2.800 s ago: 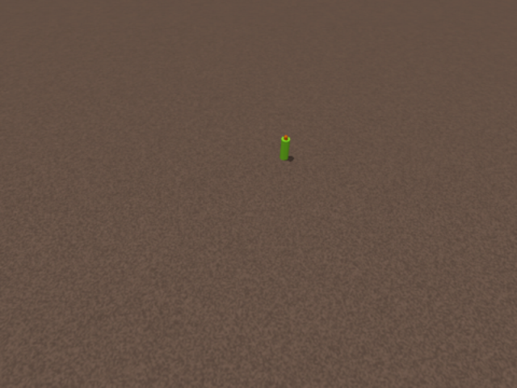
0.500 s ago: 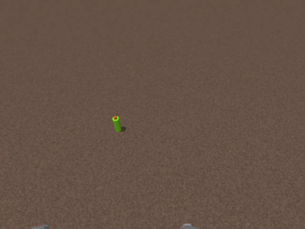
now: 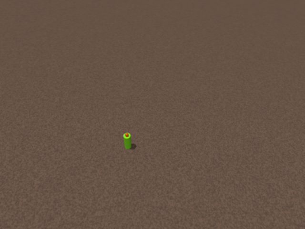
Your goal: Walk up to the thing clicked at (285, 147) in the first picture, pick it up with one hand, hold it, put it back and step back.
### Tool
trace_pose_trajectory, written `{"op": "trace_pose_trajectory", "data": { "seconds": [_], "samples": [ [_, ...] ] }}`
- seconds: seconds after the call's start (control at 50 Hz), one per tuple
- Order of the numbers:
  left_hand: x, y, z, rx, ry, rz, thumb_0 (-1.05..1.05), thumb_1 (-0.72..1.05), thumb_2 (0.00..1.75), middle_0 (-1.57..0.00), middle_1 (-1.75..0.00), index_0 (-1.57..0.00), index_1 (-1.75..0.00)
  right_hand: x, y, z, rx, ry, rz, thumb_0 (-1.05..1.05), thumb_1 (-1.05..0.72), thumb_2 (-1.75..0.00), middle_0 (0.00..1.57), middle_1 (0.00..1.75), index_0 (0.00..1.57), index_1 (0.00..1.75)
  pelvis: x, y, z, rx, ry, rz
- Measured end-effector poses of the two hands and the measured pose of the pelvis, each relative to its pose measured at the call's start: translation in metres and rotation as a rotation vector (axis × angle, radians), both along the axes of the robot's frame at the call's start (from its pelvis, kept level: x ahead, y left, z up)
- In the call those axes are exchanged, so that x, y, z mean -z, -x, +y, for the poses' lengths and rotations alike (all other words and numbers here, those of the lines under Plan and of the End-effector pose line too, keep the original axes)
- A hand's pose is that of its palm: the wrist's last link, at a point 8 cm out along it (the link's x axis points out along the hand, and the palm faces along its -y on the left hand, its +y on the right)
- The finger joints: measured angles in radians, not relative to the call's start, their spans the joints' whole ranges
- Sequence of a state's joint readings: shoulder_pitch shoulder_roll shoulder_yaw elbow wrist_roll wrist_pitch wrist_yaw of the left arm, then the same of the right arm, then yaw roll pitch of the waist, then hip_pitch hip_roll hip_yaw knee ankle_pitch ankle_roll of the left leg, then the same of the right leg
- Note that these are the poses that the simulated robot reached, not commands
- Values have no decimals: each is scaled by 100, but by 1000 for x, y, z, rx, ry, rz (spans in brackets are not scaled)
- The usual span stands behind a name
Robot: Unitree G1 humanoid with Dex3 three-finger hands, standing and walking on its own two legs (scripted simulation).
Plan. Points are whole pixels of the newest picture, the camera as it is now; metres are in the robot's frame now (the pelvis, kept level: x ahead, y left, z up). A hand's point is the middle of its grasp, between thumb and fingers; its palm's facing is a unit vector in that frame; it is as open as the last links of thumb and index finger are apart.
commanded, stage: walk up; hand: left
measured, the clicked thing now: (127, 140) +0.82 +0.21 -0.68
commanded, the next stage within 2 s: none
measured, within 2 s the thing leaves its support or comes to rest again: neither
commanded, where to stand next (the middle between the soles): +0.47 +0.02 m, yaw -2 degrees
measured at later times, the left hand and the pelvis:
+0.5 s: hand (72, 185) +0.27 +0.27 -0.12, palm faces -0.11 -0.90 -0.42, open 7.3 cm; pelvis +0.18 +0.00 +0.00, yaw -2 degrees
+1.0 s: hand (70, 164) +0.36 +0.32 -0.16, palm faces -0.05 -0.93 -0.36, open 7.3 cm; pelvis +0.33 +0.04 +0.00, yaw -1 degrees
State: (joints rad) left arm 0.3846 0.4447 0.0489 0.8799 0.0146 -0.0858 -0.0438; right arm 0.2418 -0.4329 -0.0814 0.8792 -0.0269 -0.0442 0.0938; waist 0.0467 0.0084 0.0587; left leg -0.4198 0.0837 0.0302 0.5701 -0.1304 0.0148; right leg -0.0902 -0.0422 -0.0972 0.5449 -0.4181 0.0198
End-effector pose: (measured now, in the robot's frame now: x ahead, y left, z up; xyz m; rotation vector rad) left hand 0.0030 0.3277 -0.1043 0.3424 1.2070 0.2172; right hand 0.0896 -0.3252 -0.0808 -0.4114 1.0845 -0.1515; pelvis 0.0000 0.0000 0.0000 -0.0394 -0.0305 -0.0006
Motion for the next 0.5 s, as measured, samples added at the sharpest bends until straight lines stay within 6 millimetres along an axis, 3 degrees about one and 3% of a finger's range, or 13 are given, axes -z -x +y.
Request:
{"op": "trace_pose_trajectory", "data": {
  "seconds": [0.1, 0.22, 0.38, 0.5],
  "samples": [
    [11, -48, 15, 27, 15, 45, 1, 91, 90, -20, -30, -21, -30, -10, -45, 27, 18, 2, -91, 1, -90, -90, 20, 30, 20, 30, 0, -38, 20, 16, -12, -12],
    [-1, -119, 20, 63, 30, -15, 1, 91, 90, -20, -30, -21, -30, -17, -58, 42, 57, -14, -63, 0, -90, -90, 21, 30, 21, 30, -13, -79, 26, 17, -33, -20],
    [-18, -200, 9, 112, 8, -26, 0, 91, 90, -20, -30, -21, -30, 1, -70, 28, 118, -41, 29, 0, -90, -90, 21, 30, 21, 30, -14, -135, 19, 35, -59, -17],
    [-22, -267, -14, 135, -45, -89, 0, 91, 90, -20, -30, -21, -30, 34, -97, 3, 148, -69, 86, 1, -90, -90, 21, 30, 21, 30, 2, -181, -4, 37, -47, -17]
  ]
}}
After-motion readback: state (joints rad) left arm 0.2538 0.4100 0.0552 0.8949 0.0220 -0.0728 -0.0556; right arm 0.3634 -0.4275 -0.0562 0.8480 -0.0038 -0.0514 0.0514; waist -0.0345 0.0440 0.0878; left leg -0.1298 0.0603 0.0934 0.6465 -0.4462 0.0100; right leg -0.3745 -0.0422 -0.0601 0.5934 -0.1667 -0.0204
